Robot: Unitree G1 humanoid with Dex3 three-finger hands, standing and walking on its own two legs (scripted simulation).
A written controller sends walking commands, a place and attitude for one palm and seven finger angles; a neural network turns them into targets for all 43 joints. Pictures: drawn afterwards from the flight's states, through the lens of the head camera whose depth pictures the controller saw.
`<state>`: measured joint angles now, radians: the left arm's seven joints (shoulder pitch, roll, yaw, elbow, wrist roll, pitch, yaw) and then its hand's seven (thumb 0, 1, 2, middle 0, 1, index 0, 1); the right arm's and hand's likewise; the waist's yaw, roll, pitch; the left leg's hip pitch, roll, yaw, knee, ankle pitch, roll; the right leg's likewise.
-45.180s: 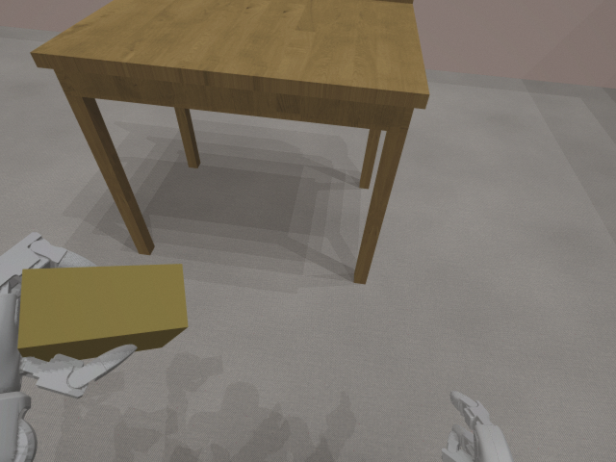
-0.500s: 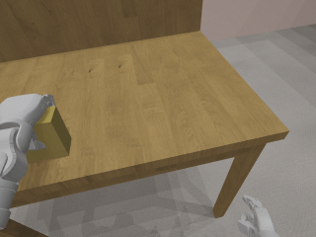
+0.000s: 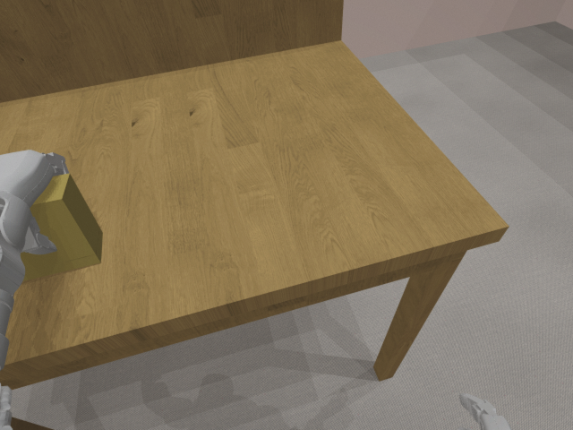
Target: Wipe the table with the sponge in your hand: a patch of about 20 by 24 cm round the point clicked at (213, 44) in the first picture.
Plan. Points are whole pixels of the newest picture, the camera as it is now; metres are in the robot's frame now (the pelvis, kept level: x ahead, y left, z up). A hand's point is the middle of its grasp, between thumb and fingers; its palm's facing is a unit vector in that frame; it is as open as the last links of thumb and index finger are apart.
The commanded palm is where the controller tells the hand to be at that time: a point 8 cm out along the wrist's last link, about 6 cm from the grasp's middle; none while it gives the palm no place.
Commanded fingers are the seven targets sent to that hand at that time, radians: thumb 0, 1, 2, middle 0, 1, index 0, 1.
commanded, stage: wipe forward along the first lane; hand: left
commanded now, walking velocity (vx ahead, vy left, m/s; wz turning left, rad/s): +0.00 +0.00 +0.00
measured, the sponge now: (48, 239) +0.32 +0.38 +0.09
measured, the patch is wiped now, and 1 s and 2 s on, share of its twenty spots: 0.25 0.40 0.55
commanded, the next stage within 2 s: slide across to the middle lane in 0.76 s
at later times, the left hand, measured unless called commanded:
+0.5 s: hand (37, 190) +0.37 +0.40 +0.14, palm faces -0.13 +0.01 -0.99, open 10.1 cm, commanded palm +0.37 +0.39 +0.17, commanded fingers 0.00 0.10 1.30 -1.20 -1.60 -1.20 -1.60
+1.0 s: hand (42, 169) +0.41 +0.42 +0.15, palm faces -0.18 +0.05 -0.98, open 10.1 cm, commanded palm +0.42 +0.40 +0.18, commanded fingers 0.00 0.10 1.30 -1.20 -1.60 -1.20 -1.60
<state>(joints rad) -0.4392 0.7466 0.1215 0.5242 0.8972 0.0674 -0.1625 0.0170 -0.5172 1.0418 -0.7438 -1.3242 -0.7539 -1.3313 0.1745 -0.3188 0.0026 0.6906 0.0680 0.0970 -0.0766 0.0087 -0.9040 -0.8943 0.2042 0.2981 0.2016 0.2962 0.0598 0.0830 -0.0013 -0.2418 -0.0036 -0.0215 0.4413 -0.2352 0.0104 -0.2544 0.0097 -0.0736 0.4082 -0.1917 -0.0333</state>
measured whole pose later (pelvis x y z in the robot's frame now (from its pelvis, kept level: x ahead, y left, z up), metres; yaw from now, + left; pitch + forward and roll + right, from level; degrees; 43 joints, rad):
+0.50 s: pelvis -0.01 +0.01 +0.00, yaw +0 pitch +7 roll -1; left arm -0.67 0.81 0.11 0.84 0.97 -0.08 -0.13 0.02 -0.54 1.06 -0.76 -1.31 -0.76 -1.33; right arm 0.27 -0.31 -0.01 0.70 0.08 0.13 -0.06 0.01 -0.90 -0.89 0.20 0.30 0.20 0.30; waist 0.04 0.07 -0.04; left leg -0.38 -0.01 -0.01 0.51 -0.25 0.02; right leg -0.38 0.01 -0.07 0.45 -0.19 -0.02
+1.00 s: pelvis +0.01 +0.02 -0.01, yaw -1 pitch +10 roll -2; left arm -0.81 0.89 0.09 0.99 1.03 -0.14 -0.13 0.02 -0.55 1.07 -0.76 -1.31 -0.77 -1.33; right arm 0.34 -0.32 -0.03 0.71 0.08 0.16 -0.07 0.00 -0.90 -0.89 0.20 0.30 0.20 0.30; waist 0.00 0.05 -0.06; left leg -0.43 -0.01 0.00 0.52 -0.27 0.04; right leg -0.42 0.01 -0.05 0.42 -0.18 -0.01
